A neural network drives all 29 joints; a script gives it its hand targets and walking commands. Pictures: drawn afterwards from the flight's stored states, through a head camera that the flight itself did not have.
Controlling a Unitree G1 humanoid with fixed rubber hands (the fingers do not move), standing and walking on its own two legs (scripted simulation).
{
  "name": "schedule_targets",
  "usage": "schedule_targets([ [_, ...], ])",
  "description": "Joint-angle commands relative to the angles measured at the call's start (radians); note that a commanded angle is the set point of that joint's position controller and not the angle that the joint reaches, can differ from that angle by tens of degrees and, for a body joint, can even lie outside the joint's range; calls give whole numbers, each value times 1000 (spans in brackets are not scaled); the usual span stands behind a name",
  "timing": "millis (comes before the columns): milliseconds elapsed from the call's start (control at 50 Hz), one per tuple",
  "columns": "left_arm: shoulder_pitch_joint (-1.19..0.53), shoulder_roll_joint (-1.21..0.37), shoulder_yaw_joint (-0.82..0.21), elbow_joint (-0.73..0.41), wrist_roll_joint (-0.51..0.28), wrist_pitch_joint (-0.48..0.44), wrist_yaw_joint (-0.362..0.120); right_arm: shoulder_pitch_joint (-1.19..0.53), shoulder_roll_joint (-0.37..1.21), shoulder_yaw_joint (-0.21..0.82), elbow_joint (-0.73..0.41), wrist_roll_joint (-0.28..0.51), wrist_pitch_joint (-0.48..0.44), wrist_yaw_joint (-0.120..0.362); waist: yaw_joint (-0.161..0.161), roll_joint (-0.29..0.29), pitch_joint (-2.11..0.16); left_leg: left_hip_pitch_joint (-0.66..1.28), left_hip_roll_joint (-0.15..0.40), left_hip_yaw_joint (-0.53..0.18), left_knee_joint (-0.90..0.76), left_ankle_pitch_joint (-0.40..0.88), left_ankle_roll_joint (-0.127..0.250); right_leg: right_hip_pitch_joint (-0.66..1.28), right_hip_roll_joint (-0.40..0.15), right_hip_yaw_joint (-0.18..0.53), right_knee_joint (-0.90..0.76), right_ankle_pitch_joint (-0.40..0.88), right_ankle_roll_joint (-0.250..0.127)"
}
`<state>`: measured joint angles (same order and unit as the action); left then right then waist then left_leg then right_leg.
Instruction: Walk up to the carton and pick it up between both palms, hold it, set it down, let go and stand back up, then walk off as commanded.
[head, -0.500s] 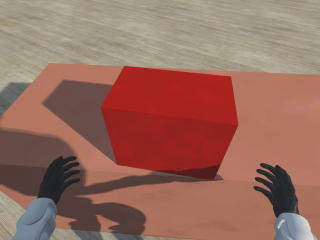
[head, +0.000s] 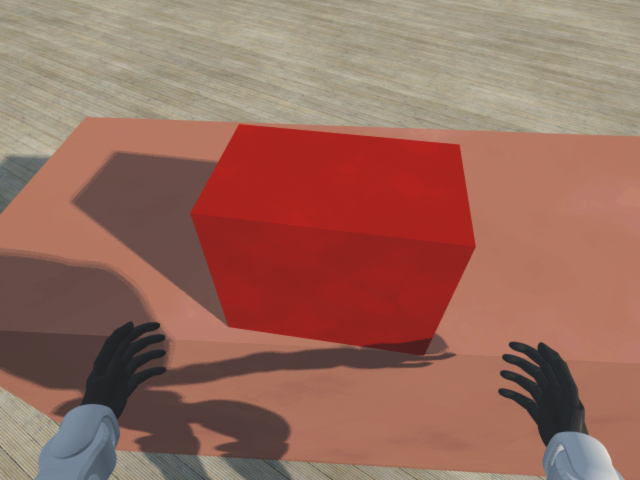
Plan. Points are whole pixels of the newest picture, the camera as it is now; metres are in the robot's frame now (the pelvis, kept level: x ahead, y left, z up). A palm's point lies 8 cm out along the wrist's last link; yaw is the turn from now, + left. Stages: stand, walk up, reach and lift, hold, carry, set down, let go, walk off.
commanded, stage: set down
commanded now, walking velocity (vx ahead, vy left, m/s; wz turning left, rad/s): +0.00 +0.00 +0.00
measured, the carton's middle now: (334, 243) +0.41 -0.01 +0.07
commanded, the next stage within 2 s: let go in 1.08 s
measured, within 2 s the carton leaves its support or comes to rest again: neither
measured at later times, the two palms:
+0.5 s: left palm (124, 401) +0.22 +0.26 -0.01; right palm (550, 433) +0.17 -0.26 -0.02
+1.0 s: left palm (130, 425) +0.20 +0.25 -0.04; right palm (543, 453) +0.16 -0.26 -0.05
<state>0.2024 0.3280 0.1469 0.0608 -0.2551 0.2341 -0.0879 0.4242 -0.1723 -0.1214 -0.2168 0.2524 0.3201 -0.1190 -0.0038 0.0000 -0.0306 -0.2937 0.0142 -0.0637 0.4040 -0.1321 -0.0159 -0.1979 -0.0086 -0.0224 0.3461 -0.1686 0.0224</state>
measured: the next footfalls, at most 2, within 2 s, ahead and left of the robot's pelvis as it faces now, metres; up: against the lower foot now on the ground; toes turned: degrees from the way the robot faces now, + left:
none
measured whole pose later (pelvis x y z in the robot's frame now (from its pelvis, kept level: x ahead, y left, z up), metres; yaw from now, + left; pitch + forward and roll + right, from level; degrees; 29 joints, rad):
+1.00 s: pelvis +0.03 +0.00 +0.00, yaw +0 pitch +3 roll -1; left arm 0.28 0.33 0.07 0.24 -0.23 0.14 -0.06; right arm 0.34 -0.17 -0.11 0.39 0.15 -0.09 -0.03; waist -0.02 0.00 0.00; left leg -0.29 0.01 -0.06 0.40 -0.17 -0.02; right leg -0.20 -0.01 -0.02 0.35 -0.20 0.02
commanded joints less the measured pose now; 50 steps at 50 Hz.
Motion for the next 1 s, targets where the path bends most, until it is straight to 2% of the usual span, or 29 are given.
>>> schedule_targets([
  [0, -116, 208, -71, -133, -22, -54, 13, -129, -83, 13, -102, -79, -84, 31, 14, 29, -15, 167, -5, 111, -142, -233, 4, 9, 4, 44, -73, -162, -23],
  [100, -89, 199, -90, -89, -20, -62, 19, -124, -78, 8, -29, -93, -148, 37, 8, 23, -51, 198, -16, 126, -111, -140, -7, -2, 6, 42, -74, -107, -20],
  [300, 48, 166, -86, -31, 48, -110, 5, -26, -86, 53, 124, -102, -282, 43, -3, 30, -113, 311, -27, 123, -47, 161, -29, 32, 26, 23, -68, 135, -19],
  [440, 99, 150, -83, -3, 91, -146, 3, 2, -98, 80, 206, -109, -362, 57, 1, 45, -127, 359, -33, 119, -30, 273, -42, 37, 38, 7, -68, 215, -22],
  [540, 101, 142, -95, 17, 98, -172, 8, -8, -95, 91, 255, -122, -412, 69, -2, 45, -129, 358, -36, 119, -32, 285, -43, 31, 41, -3, -66, 215, -23],
  [760, 51, 112, -133, 90, 109, -175, 23, -86, -82, 99, 395, -153, -459, 91, -9, 49, -95, 311, -35, 124, -58, 144, -32, 6, 35, -11, -64, 91, -32],
  [980, 41, 95, -135, 156, 139, -178, 36, -124, -81, 112, 550, -176, -512, 105, -13, 43, -103, 320, -40, 129, -49, 156, -31, 10, 35, -17, -54, 106, -32],
])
